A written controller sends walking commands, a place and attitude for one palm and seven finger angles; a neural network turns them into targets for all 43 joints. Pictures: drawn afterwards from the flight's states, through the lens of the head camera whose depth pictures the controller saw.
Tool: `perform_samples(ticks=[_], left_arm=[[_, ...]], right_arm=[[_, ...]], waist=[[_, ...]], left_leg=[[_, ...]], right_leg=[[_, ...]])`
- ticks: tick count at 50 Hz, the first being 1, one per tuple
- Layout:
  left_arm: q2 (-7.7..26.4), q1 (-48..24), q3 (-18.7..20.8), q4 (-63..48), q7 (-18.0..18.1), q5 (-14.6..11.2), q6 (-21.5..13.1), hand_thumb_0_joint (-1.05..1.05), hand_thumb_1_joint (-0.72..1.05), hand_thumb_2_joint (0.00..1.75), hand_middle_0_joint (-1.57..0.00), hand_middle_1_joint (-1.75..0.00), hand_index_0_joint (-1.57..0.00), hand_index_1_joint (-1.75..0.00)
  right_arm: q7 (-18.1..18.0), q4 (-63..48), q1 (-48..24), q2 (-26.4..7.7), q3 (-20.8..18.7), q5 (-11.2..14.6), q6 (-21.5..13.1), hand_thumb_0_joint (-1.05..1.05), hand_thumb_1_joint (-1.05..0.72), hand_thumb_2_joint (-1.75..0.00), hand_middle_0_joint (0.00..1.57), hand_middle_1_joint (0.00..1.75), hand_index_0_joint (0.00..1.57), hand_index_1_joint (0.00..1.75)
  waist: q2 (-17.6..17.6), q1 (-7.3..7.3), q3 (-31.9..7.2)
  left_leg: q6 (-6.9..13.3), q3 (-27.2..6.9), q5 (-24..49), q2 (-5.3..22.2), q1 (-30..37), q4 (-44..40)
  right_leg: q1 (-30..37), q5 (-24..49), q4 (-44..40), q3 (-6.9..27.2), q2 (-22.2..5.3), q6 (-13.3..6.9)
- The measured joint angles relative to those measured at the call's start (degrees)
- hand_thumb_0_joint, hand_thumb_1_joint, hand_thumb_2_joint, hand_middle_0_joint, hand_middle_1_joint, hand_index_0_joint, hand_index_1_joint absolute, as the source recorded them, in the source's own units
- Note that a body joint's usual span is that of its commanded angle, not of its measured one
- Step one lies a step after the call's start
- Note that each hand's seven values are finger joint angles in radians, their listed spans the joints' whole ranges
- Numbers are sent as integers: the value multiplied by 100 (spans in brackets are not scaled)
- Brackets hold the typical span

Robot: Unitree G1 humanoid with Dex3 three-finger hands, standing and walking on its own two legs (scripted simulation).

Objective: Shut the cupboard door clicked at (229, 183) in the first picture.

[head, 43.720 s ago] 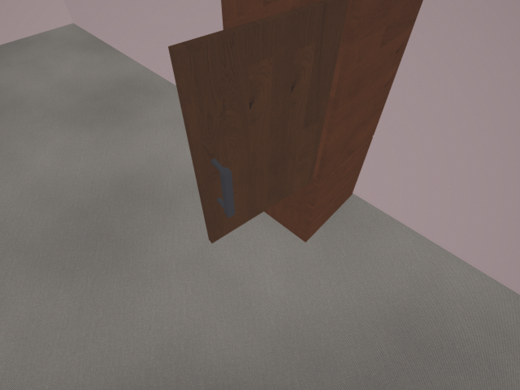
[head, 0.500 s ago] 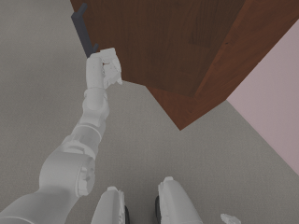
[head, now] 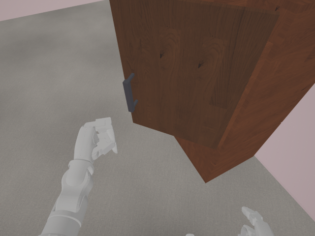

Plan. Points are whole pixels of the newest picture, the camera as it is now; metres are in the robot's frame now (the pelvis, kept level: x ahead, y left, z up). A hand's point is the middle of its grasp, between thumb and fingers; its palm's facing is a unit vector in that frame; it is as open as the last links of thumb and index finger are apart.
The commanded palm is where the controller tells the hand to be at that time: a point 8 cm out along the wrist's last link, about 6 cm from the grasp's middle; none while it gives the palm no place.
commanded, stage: draw the hand back to the body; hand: left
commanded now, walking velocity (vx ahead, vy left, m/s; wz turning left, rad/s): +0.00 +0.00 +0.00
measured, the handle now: (131, 93) +0.62 +0.12 -0.06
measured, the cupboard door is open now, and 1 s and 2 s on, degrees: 41 41 41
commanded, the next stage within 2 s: step back with the hand held close in 1.02 s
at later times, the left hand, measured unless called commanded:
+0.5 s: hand (22, 160) +0.23 +0.25 +0.16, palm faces +0.35 -0.87 -0.36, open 5.0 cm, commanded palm +0.18 +0.29 +0.19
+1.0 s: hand out of the picture +0.20 +0.27 +0.20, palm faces +0.45 -0.80 -0.40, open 7.4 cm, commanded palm +0.15 +0.31 +0.22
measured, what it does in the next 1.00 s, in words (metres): stands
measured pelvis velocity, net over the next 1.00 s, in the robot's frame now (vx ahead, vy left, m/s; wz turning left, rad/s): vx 0.01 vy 0.01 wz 0.01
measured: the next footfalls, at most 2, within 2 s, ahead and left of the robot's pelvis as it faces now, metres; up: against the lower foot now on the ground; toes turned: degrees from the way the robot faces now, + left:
none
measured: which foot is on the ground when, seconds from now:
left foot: down 0.00-1.00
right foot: down 0.00-1.00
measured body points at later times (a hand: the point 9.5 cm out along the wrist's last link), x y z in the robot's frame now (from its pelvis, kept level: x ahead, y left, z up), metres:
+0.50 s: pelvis +0.02 +0.01 +0.04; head +0.01 -0.02 +0.49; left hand +0.21 +0.29 +0.18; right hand +0.22 -0.19 -0.04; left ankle -0.01 +0.11 -0.70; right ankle +0.01 -0.10 -0.70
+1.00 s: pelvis +0.01 +0.01 +0.04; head -0.01 -0.02 +0.49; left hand +0.17 +0.31 +0.22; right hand +0.20 -0.21 -0.04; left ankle -0.01 +0.11 -0.70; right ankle +0.01 -0.10 -0.70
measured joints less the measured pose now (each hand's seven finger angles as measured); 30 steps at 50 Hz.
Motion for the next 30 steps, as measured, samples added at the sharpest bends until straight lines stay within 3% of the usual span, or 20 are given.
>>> perform_samples(ticks=[6,12,21,30], left_arm=[[300,942,-202,-1074,442,322,1030,2,90,90,-114,-131,-114,-131],[445,1493,24,-1921,653,356,1547,2,90,90,-99,-115,-99,-115],[615,2346,630,-2993,699,335,1777,2,90,90,-74,-88,-74,-88],[948,3110,1499,-3894,769,279,1705,2,89,90,-50,-61,-50,-61]], right_arm=[[-342,-149,-360,143,130,32,169,1,-91,-90,20,30,20,30],[-430,-96,-530,244,332,-14,-7,1,-91,-90,20,30,20,30],[-328,125,-481,307,458,-121,-261,1,-91,-90,20,30,20,30],[-271,428,-279,201,309,-155,-498,1,-91,-90,20,30,20,30]], waist=[[62,160,214],[155,344,378],[256,477,533],[337,549,572]], left_leg=[[33,-30,332,-62,1122,-925],[45,-96,603,-98,1975,-1646],[62,-121,843,-124,2684,-2290],[70,-124,901,-124,2862,-2436]], right_leg=[[1125,282,-877,-14,-34,34],[2013,536,-1614,-69,-51,60],[2735,769,-2265,-85,-58,93],[2930,844,-2444,-88,-55,110]])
